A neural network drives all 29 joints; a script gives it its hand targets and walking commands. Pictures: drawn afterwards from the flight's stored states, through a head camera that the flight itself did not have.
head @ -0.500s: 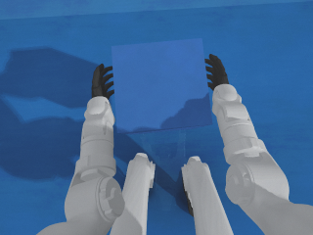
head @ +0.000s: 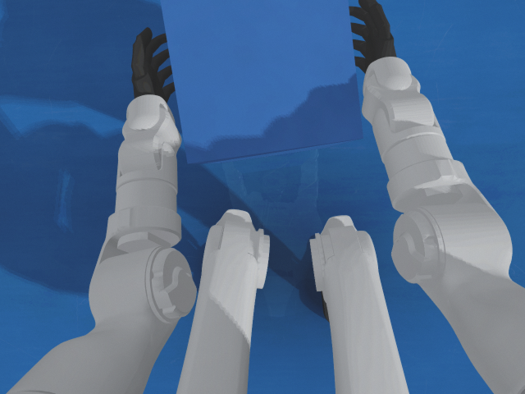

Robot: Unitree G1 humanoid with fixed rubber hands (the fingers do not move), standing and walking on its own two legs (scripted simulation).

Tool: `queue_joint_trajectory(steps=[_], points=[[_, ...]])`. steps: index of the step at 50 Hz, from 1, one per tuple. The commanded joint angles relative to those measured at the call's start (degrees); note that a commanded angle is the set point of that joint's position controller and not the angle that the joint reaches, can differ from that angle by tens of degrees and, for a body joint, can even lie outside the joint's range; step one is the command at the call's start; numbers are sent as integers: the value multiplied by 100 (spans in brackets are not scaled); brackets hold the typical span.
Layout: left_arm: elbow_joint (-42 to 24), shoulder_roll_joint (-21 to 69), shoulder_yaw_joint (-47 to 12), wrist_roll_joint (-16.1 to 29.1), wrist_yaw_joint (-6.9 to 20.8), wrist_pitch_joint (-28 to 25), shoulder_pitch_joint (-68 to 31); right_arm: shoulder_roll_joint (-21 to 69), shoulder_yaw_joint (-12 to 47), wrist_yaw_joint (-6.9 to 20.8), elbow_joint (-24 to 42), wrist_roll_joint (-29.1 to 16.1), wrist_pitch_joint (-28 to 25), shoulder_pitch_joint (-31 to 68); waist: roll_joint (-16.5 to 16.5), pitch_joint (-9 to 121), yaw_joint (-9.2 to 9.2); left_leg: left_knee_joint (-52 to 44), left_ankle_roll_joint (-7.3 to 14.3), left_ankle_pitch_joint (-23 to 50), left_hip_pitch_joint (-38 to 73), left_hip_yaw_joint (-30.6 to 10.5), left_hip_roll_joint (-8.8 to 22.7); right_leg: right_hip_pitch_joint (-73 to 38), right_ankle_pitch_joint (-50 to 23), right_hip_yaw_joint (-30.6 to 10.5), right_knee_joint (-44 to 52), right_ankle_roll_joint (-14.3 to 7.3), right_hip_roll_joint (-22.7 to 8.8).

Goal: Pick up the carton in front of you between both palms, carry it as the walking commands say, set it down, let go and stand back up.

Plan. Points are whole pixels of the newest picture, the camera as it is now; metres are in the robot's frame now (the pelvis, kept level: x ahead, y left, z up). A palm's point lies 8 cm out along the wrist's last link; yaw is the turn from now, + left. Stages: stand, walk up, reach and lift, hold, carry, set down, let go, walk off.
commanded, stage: set down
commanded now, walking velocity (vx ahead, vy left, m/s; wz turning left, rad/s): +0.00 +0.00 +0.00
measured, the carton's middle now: (264, 89) +0.50 +0.05 -0.20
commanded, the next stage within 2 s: none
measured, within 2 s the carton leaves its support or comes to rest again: rests again in 0.84 s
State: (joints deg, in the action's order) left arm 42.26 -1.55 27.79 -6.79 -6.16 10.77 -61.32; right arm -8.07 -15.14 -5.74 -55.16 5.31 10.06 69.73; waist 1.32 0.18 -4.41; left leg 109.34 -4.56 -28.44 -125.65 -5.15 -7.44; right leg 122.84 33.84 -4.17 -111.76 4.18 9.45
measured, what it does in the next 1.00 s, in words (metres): lowers itself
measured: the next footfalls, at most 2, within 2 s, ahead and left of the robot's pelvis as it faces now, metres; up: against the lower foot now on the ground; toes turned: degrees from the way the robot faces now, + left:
none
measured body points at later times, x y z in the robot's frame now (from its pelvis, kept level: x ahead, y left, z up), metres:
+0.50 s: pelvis +0.00 -0.01 -0.05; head +0.34 +0.00 +0.23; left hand +0.49 +0.21 -0.21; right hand +0.55 -0.09 -0.22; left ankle +0.12 +0.13 -0.41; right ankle +0.09 -0.12 -0.41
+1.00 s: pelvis +0.00 -0.01 -0.06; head +0.36 +0.00 +0.21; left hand +0.49 +0.21 -0.25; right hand +0.54 -0.09 -0.25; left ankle +0.12 +0.12 -0.41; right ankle +0.09 -0.12 -0.41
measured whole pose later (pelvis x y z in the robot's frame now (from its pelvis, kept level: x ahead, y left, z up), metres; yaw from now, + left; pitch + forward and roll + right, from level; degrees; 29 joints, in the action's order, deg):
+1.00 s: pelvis +0.00 -0.01 -0.06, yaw +0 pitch +41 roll +2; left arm 53.6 -8.0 26.8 -4.9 -2.9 7.6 -69.4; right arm -11.9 -10.7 -5.7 -65.8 3.4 6.6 79.2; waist 1.9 -13.1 -6.0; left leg 122.5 -4.3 -32.4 -130.7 -2.8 -3.7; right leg 129.5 36.5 -2.1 -125.5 2.1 9.0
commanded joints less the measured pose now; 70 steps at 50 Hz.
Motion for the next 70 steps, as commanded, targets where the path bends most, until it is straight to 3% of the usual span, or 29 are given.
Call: queue_joint_trajectory(steps=[1,10,11,12,13,14,16,20,21,22,27,28,29,30,36,37,39,43,44,46,47,48,49,55,58,59,61,67,70], points=[[298,4605,-2415,236,1140,-60,-3334,4829,1592,1040,-27,-238,-175,2758,-184,5640,-179,-675,67,1569,3781,1019,-128,-2138,-1160,836,879,-260,193],[-326,4305,-2836,833,1227,-209,-4524,4919,2348,987,578,-884,-286,3732,303,6835,-311,210,49,2142,3858,1108,30,-2606,-1713,722,218,-229,189],[-354,4251,-2885,832,1224,-189,-4540,4766,2692,940,1109,-1267,-395,4410,138,6984,-975,222,95,2573,4055,1078,73,-2547,-1982,647,35,-255,131],[-359,4373,-2909,1089,1241,-236,-4392,5043,2742,918,768,-909,-283,3825,962,6955,-372,187,122,2528,3853,972,-36,-2794,-2072,891,3,-153,138],[-391,4055,-2821,894,1269,-196,-4346,4987,2908,879,1110,-1198,-285,4296,873,6871,-932,252,190,2447,3821,995,71,-2660,-1972,781,12,-153,122],[-464,3994,-3062,1090,1300,-221,-4665,5050,2629,874,781,-1024,-238,3928,801,6576,-302,308,107,2145,3586,1073,38,-2529,-1889,913,-9,-193,182],[67,4196,-2869,913,1321,-120,-3846,5019,2627,842,808,-1015,-296,3821,604,6091,-652,221,148,2049,3178,1055,33,-2398,-1792,876,-39,-164,169],[-97,4022,-2797,928,1512,-143,-4297,4940,2142,925,332,-738,-245,3608,577,5655,-320,316,94,2042,3061,988,40,-2087,-1734,849,-80,-248,153],[191,4257,-2654,872,1489,-82,-3901,4640,2332,929,511,-821,-297,3703,320,5639,-693,310,77,2105,3077,1045,50,-2046,-1711,771,-61,-279,139],[281,4410,-2669,802,1540,-83,-4054,4775,2166,962,497,-789,-341,3733,353,5579,-350,406,135,1985,3185,927,84,-2010,-1615,775,-74,-346,150],[678,3875,-2022,323,1609,-161,-3842,4775,1692,1052,-135,-410,-267,3385,465,4810,-690,297,240,1464,2307,1155,38,-1627,-1330,632,131,-321,198],[475,3823,-2104,510,1612,-161,-3946,4187,1562,1068,-370,-298,-245,3203,320,4549,-158,356,155,1409,2238,1043,109,-1547,-1278,747,30,-368,148],[500,3763,-2099,362,1631,-167,-3960,4520,1753,1109,-47,-460,-326,3537,374,4552,-778,362,201,1680,2416,1086,65,-1268,-1312,656,66,-356,163],[466,3931,-2042,527,1619,-187,-4039,4267,1643,1088,20,-388,-373,3675,376,4560,-290,394,176,1709,2184,1025,36,-1394,-1461,706,-1,-391,130],[431,3287,-1926,439,1505,-397,-4259,4306,2000,1099,-13,-765,-441,3789,558,4264,-837,613,291,1860,2041,994,126,-1168,-1524,461,-106,-385,125],[881,3490,-1914,292,1514,-362,-3638,4033,1855,1081,-276,-512,-462,3531,428,4235,-471,434,212,1886,2251,959,132,-1373,-1611,670,-28,-316,141],[543,3507,-2020,419,1542,-380,-4167,4380,1960,1117,-135,-772,-504,3730,529,4233,-714,631,269,2098,2156,1015,97,-1262,-1805,443,-89,-437,107],[597,3588,-2140,648,1577,-384,-3963,3987,1812,1094,-72,-568,-558,3676,488,4217,-330,598,277,2156,2425,736,93,-1094,-1786,684,-321,-361,90],[479,3269,-2113,573,1557,-397,-4074,4037,2018,1117,-83,-786,-557,3689,350,4142,-748,721,248,2181,2348,888,152,-1169,-1774,393,-192,-452,34],[1019,3533,-1946,517,1550,-425,-3742,3556,1558,1075,-508,-333,-597,3430,410,3753,-101,694,270,1828,2091,731,144,-943,-1536,662,-356,-383,25],[731,3251,-1984,422,1529,-497,-3994,3894,1526,1107,-741,-331,-521,3175,302,3664,-451,652,235,1962,2235,855,78,-875,-1606,440,-144,-466,74],[950,3356,-1943,467,1557,-420,-3796,3740,1499,1133,-679,-360,-551,3196,244,3662,-119,630,214,1891,2050,742,150,-1033,-1704,632,-375,-400,83],[601,3090,-1945,490,1534,-483,-4068,3793,1469,1137,-467,-353,-555,3251,237,3807,-421,667,232,1864,2127,933,48,-948,-1516,492,-257,-472,54],[994,2857,-1676,432,1484,-543,-4030,3773,1639,1191,-559,-398,-605,3306,431,3259,-368,669,276,1477,1639,813,72,-876,-1381,489,-351,-460,14],[1276,2444,-1388,230,1428,-519,-3840,3120,1456,1131,-739,-262,-523,3384,397,2875,-497,729,276,1284,1491,886,163,-824,-1129,387,-296,-476,-27],[1354,2616,-1355,268,1453,-546,-3781,3033,1196,1079,-985,2,-561,3162,577,2842,-67,811,267,1250,1576,803,177,-869,-1172,509,-298,-480,-12],[1583,2269,-1190,172,1389,-570,-3666,2649,1324,1068,-901,-188,-580,3430,389,2782,-467,762,246,1149,1622,953,199,-932,-964,414,-212,-482,-57],[2045,-246,-551,300,833,-877,-2526,-254,577,483,-1098,-13,-724,2570,289,2815,-27,766,141,1022,1861,772,354,-1206,-1007,488,-352,-324,-276],[1888,-2151,-387,564,154,-1203,-2026,-1648,946,44,-764,-714,-819,2417,229,3361,-609,802,70,1559,2210,874,545,-1289,-1263,293,-460,-212,-464]])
